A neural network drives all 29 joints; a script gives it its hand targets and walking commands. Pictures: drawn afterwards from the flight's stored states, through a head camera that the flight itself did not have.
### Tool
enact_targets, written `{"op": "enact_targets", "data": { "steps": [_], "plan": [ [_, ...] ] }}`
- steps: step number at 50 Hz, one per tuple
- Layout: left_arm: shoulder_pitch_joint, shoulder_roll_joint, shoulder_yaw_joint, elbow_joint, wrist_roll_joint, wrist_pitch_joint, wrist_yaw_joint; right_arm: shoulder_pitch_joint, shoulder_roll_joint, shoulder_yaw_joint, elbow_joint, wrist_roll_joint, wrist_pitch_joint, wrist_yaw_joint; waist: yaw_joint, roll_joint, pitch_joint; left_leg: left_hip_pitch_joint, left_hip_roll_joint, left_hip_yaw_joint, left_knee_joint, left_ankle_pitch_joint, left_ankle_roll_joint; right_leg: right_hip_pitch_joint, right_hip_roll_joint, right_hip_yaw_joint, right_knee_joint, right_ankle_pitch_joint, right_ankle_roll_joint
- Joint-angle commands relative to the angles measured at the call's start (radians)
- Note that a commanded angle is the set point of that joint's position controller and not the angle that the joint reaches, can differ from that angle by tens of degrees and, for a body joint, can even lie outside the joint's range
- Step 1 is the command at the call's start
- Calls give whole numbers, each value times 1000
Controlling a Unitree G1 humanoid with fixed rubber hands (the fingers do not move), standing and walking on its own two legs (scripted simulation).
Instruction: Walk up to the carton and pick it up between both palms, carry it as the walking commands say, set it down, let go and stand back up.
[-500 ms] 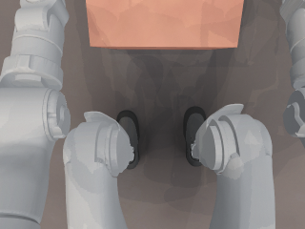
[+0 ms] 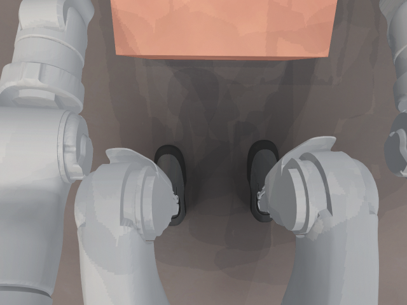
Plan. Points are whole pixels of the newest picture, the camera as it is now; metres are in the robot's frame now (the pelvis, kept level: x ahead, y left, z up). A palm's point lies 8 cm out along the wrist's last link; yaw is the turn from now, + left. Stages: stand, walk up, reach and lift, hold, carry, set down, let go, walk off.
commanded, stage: reach and lift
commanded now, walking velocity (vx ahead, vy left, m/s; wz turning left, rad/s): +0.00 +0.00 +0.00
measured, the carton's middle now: out of the picture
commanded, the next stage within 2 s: none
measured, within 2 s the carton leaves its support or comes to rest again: leaves its support in 1.40 s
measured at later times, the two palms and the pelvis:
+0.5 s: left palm out of the picture +0.57 +0.16 -0.17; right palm out of the picture +0.55 -0.21 -0.17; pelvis +0.00 +0.00 +0.01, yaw +0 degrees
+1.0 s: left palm out of the picture +0.57 +0.16 -0.17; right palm out of the picture +0.55 -0.21 -0.17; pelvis +0.00 +0.00 +0.00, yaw +1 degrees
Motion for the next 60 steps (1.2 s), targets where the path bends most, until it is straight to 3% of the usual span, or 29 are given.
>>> {"op": "enact_targets", "data": {
  "steps": [1, 15, 20, 28, 34, 39, 42, 49, 55, 60],
  "plan": [
    [-253, 123, 19, -81, 7, -19, 1, -260, -129, -9, -88, 2, -18, 0, -9, -3, -1215, 559, -6, -27, -142, 308, -23, 576, -3, 51, -180, 342, 45],
    [-322, 58, -14, -77, 4, -28, 15, -313, -75, 12, -67, -8, -30, -30, -25, 11, -1255, 603, -25, -20, -151, 320, -26, 611, 19, 50, -197, 356, 46],
    [-348, -4, -54, -82, -21, -32, 14, -327, -39, 29, -67, -9, -37, -37, -52, 16, -1261, 613, -34, -22, -154, 333, -28, 617, 25, 47, -203, 373, 43],
    [-406, -126, -121, -90, -51, -40, 2, -377, 85, 103, -72, 26, -45, -14, -50, 18, -1257, 651, -45, -29, -162, 348, -20, 601, 31, 41, -205, 371, 35],
    [-485, -337, -170, -92, -55, -37, -49, -454, 293, 152, -72, 29, -40, 42, -57, 23, -1223, 655, -55, -34, -160, 331, -12, 584, 41, 35, -205, 343, 24],
    [-568, -731, -195, -131, -31, -4, -166, -564, 690, 198, -123, 8, -1, 163, -62, 30, -1144, 611, -74, -26, -157, 288, -4, 548, 54, 21, -196, 296, 12],
    [-549, -841, -161, -158, -1, 25, -216, -555, 804, 185, -157, -14, 31, 218, -69, 26, -1093, 576, -81, -11, -151, 269, 2, 519, 56, 12, -192, 279, 9],
    [-511, -937, -143, -224, 17, 70, -276, -499, 913, 185, -230, -33, 90, 282, -72, 17, -1050, 501, -87, 14, -133, 245, 10, 518, 55, 14, -183, 291, 4],
    [-498, -952, -148, -253, 13, 83, -293, -468, 938, 191, -260, -36, 111, 296, -70, 13, -1035, 472, -89, 17, -123, 243, 18, 541, 56, 22, -176, 316, 1],
    [-541, -972, -187, -308, -14, 84, -290, -507, 954, 215, -326, -22, 116, 293, -75, 16, -1162, 534, -91, 19, -119, 280, 19, 603, 59, 16, -170, 358, 1]
  ]
}}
